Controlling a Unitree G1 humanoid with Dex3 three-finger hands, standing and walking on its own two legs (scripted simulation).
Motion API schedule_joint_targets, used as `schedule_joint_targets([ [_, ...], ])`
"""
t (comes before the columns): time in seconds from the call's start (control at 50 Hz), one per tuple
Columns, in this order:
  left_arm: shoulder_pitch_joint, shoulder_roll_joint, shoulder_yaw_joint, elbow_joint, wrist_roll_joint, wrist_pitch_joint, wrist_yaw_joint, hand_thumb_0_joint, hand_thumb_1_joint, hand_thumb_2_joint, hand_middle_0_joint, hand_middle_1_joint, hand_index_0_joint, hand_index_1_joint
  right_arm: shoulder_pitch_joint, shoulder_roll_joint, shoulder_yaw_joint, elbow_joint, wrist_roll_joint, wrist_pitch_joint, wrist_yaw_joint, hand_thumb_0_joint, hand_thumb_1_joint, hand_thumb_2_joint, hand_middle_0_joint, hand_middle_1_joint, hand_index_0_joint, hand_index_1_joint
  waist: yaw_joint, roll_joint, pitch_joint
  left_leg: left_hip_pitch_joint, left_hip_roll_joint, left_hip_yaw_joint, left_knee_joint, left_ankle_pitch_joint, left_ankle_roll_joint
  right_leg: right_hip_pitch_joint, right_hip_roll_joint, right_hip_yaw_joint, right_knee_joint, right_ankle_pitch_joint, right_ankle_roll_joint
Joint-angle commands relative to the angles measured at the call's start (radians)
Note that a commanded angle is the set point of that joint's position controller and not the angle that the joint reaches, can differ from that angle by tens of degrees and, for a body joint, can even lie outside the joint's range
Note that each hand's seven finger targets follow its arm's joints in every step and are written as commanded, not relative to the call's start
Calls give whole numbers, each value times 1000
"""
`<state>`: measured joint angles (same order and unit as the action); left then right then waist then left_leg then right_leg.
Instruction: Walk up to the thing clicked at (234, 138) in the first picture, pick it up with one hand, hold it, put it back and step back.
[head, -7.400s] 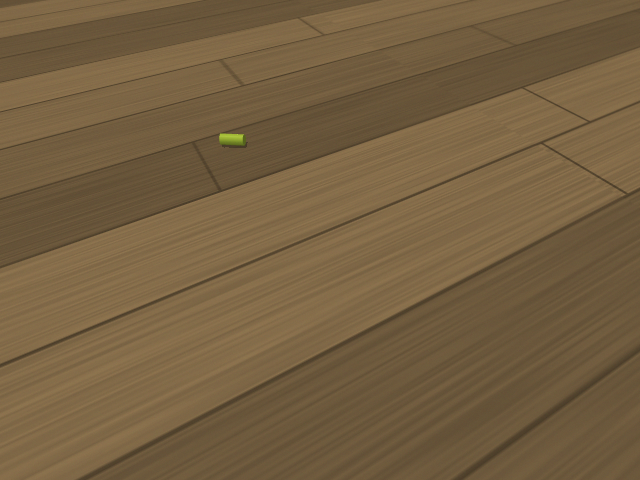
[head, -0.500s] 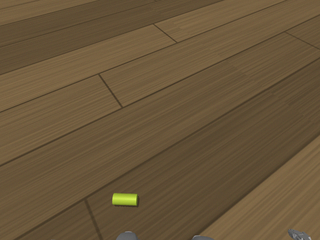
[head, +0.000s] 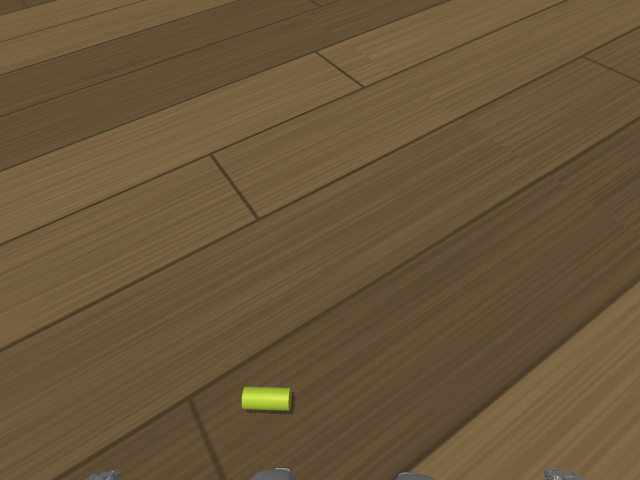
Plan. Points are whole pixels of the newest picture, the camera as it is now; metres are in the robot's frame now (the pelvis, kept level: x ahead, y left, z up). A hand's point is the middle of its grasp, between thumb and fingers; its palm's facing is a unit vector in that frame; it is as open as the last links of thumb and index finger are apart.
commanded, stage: walk up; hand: left
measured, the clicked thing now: (267, 398) +0.40 +0.23 -0.72
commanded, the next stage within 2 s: stand in 0.44 s
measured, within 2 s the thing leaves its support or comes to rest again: neither
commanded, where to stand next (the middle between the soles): +0.06 +0.00 m, yaw -1 degrees
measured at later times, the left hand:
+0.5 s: hand out of the picture +0.05 +0.27 -0.13, palm faces -0.02 -0.95 -0.32, open 7.3 cm
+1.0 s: hand out of the picture +0.09 +0.26 -0.12, palm faces -0.03 -0.94 -0.35, open 7.3 cm
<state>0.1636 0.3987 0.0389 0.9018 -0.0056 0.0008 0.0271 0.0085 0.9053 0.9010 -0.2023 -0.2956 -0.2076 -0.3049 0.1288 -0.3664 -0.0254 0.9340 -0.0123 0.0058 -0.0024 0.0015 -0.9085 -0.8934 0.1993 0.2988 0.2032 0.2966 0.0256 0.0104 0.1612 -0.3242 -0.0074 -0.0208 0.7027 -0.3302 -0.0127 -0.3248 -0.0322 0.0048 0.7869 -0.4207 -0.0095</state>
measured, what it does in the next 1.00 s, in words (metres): stands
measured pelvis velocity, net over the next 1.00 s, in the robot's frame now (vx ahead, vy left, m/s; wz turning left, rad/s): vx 0.01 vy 0.01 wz -0.01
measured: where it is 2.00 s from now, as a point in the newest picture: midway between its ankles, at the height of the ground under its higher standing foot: outside the picture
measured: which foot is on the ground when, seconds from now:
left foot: down 0.00-1.00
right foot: down 0.00-1.00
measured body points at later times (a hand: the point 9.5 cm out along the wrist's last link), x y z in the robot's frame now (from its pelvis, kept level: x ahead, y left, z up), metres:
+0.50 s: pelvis -0.01 +0.02 +0.03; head +0.00 +0.02 +0.48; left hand +0.06 +0.32 -0.11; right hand +0.09 -0.29 -0.09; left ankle +0.03 +0.14 -0.71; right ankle +0.01 -0.12 -0.71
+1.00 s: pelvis +0.01 +0.01 +0.03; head +0.02 +0.00 +0.48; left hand +0.09 +0.31 -0.10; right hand +0.09 -0.29 -0.10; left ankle +0.03 +0.14 -0.71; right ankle +0.01 -0.12 -0.71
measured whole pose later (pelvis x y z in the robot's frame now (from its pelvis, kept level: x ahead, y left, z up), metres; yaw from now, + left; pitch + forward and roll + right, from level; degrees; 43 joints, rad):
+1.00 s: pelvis +0.01 +0.01 +0.03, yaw -1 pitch -2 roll +0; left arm 0.09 0.35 0.00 1.15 0.01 -0.02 -0.01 0.01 0.91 0.90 -0.20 -0.30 -0.20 -0.30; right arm 0.07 -0.35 -0.01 1.15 -0.01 -0.02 0.02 0.00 -0.91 -0.89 0.20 0.30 0.20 0.30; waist 0.00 0.01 0.06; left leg -0.15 0.02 -0.02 0.34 -0.16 -0.02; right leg -0.11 -0.01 0.01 0.33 -0.19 0.02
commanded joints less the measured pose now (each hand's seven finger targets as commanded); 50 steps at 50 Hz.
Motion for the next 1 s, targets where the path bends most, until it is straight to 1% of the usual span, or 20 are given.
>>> schedule_joint_targets([
  [0.0, 31, 178, 43, -3, -4, -20, 1, 0, 900, 900, -200, -300, -200, -300, -80, -273, -48, -61, 7, -38, -16, 0, -900, -900, 200, 300, 200, 300, 19, 74, -218, 1, 267, -280, -214, 314, 225, 118, 4, 34, -68, -23, -20],
  [0.02, 43, 181, 43, 17, -3, -26, -4, 0, 900, 900, -200, -300, -200, -300, -100, -258, -40, -55, 5, -34, -15, 0, -900, -900, 200, 300, 200, 300, 30, 80, -207, -9, 208, -209, -179, 295, 164, 149, -10, 42, -167, 115, -23],
  [0.04, 38, 199, 45, 29, 1, -33, -7, 0, 900, 900, -200, -300, -200, -300, -95, -240, -36, -46, 10, -32, -13, 0, -900, -900, 200, 300, 200, 300, 24, 81, -192, -36, 159, -162, -160, 258, 106, 171, -36, 88, -233, 207, -38],
  [0.06, 5, 222, 43, 31, 5, -39, -9, 0, 900, 900, -200, -300, -200, -300, -95, -214, -30, -30, 17, -27, -10, 0, -900, -900, 200, 300, 200, 300, 5, 51, -178, -23, 112, -133, -165, 152, 69, 125, -86, 174, -299, 173, -61],
  [0.08, -58, 235, 43, 29, 6, -37, -14, 0, 900, 900, -200, -300, -200, -300, -71, -207, -28, -7, 15, -23, -7, 0, -900, -900, 200, 300, 200, 300, -27, 13, -156, 39, 86, -116, -199, 27, 57, 41, -112, 197, -315, 108, -74],
  [0.12, -80, 197, 25, 48, 1, -38, -18, 0, 900, 900, -200, -300, -200, -300, -103, -214, -27, 16, 9, -25, 0, 0, -900, -900, 200, 300, 200, 300, -19, 48, -129, 64, 110, -144, -254, -31, 67, 16, -83, 156, -343, 61, -52],
  [0.18, -82, 184, 19, 90, 5, -38, -23, 0, 900, 900, -200, -300, -200, -300, -123, -206, -20, 39, 6, -29, 8, 0, -900, -900, 200, 300, 200, 300, -14, 20, -112, 44, 131, -165, -334, -120, 72, 41, -55, 133, -387, 12, -39],
  [0.24, -85, 177, 18, 122, 3, -41, -26, 0, 900, 900, -200, -300, -200, -300, -132, -203, -17, 67, 7, -34, 11, 0, -900, -900, 200, 300, 200, 300, -10, 25, -111, 33, 131, -162, -381, -116, 57, 91, -55, 130, -429, 39, -32],
  [0.28, -91, 174, 17, 139, 4, -45, -28, 0, 900, 900, -200, -300, -200, -300, -135, -192, -15, 85, 8, -38, 10, 0, -900, -900, 200, 300, 200, 300, -15, 11, -156, 93, 125, -135, -374, -19, 48, 115, -67, 131, -450, 115, -30],
  [0.36, -103, 165, 11, 167, 2, -48, -28, 0, 900, 900, -200, -300, -200, -300, -144, -190, -15, 109, 11, -41, 9, 0, -900, -900, 200, 300, 200, 300, -18, 10, -175, 146, 122, -108, -380, 80, 39, 144, -82, 123, -489, 214, -19],
  [0.4, -108, 167, 10, 174, 2, -48, -27, 0, 900, 900, -200, -300, -200, -300, -142, -193, -14, 121, 11, -40, 8, 0, -900, -900, 200, 300, 200, 300, -19, 6, -184, 165, 122, -97, -388, 112, 36, 159, -88, 121, -500, 255, -15],
  [0.42, -97, 165, 6, 184, 13, -49, -27, 0, 900, 900, -200, -300, -200, -300, -130, -197, -21, 121, 4, -45, 8, 0, -900, -900, 200, 300, 200, 300, -27, -7, -201, 187, 132, -118, -404, 137, 40, 165, -79, 107, -483, 228, -9],
  [0.48, -87, 151, 3, 196, 12, -46, -27, 0, 900, 900, -200, -300, -200, -300, -149, -213, -27, 131, 1, -47, 6, 0, -900, -900, 200, 300, 200, 300, -14, 21, -189, 172, 138, -121, -422, 111, 40, 173, -79, 102, -491, 233, -4],
  [0.52, -96, 168, 4, 195, 12, -48, -27, 0, 900, 900, -200, -300, -200, -300, -124, -206, -25, 141, 3, -43, 6, 0, -900, -900, 200, 300, 200, 300, -26, 6, -172, 149, 130, -116, -434, 97, 36, 177, -82, 106, -502, 223, -2],
  [0.58, -90, 162, 4, 201, 14, -43, -26, 0, 900, 900, -200, -300, -200, -300, -125, -207, -25, 145, 3, -44, 5, 0, -900, -900, 200, 300, 200, 300, -21, 20, -178, 149, 137, -120, -449, 120, 34, 198, -81, 96, -487, 256, -3],
  [0.66, -84, 161, 1, 204, 15, -43, -25, 0, 900, 900, -200, -300, -200, -300, -129, -208, -26, 146, 4, -41, 6, 0, -900, -900, 200, 300, 200, 300, -21, 3, -160, 145, 131, -117, -445, 79, 33, 173, -83, 99, -503, 208, -3],
  [0.78, -104, 170, 3, 191, 11, -45, -22, 0, 900, 900, -200, -300, -200, -300, -111, -203, -23, 152, 3, -43, 6, 0, -900, -900, 200, 300, 200, 300, -30, -20, -192, 186, 129, -97, -414, 229, 31, 193, -95, 99, -499, 303, -4],
  [0.86, -107, 177, 3, 191, 12, -44, -21, 0, 900, 900, -200, -300, -200, -300, -111, -199, -20, 155, 5, -40, 5, 0, -900, -900, 200, 300, 200, 300, -31, -28, -194, 196, 128, -92, -408, 250, 29, 196, -96, 97, -507, 319, 0],
  [0.94, -101, 169, 5, 193, 10, -43, -21, 0, 900, 900, -200, -300, -200, -300, -106, -201, -17, 159, 7, -42, 2, 0, -900, -900, 200, 300, 200, 300, -28, -13, -222, 224, 136, -85, -399, 337, 30, 228, -100, 92, -495, 409, 1],
  [0.98, -110, 171, 6, 192, 8, -40, -20, 0, 900, 900, -200, -300, -200, -300, -109, -200, -16, 161, 7, -40, 2, 0, -900, -900, 200, 300, 200, 300, -29, -15, -200, 217, 129, -86, -412, 290, 22, 208, -93, 90, -509, 347, 2],
])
